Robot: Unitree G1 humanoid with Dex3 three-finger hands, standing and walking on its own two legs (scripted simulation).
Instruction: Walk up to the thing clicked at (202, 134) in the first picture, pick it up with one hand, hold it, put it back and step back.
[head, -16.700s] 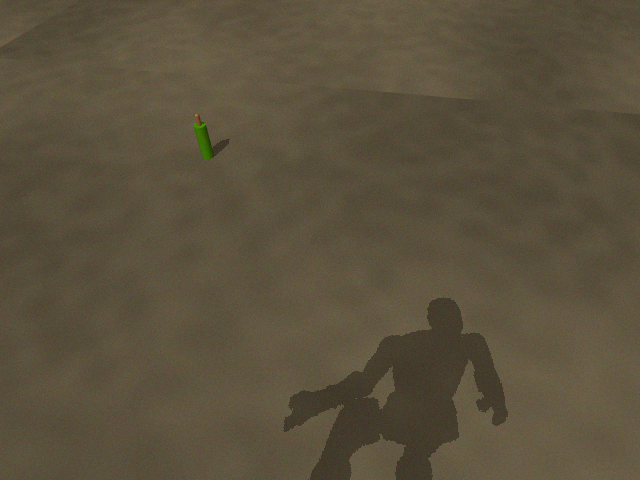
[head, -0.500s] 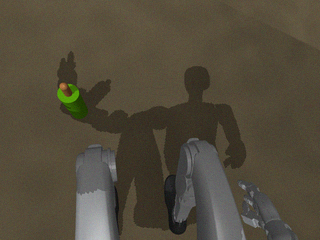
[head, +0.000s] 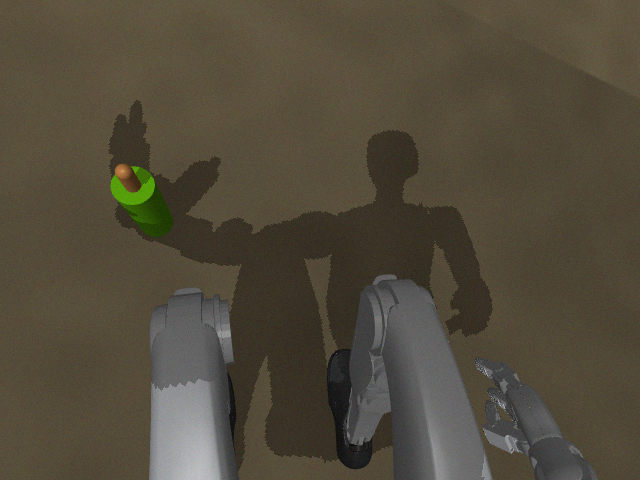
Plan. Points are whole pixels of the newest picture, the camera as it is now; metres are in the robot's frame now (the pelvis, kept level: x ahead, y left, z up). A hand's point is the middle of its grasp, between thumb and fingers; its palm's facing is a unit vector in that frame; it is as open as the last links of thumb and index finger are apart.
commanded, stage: go down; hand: left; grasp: from the side
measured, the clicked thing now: (142, 200) +0.49 +0.25 -0.26
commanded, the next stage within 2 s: none
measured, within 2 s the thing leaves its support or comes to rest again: neither
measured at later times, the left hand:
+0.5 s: hand out of the picture +0.40 +0.42 +0.02, palm faces +0.15 -0.99 -0.04, open 17.7 cm
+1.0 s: hand out of the picture +0.39 +0.42 +0.02, palm faces +0.14 -0.99 -0.04, open 17.7 cm
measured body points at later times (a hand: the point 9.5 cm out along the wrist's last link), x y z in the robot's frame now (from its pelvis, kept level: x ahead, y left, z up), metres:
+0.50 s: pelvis +0.00 +0.00 +0.00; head +0.22 +0.08 +0.38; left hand +0.38 +0.47 +0.03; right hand +0.15 -0.28 -0.09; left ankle +0.08 +0.12 -0.35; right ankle +0.10 -0.12 -0.35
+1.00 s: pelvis +0.00 +0.00 +0.00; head +0.22 +0.08 +0.38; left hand +0.38 +0.47 +0.03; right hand +0.16 -0.28 -0.09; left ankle +0.08 +0.12 -0.35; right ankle +0.10 -0.12 -0.35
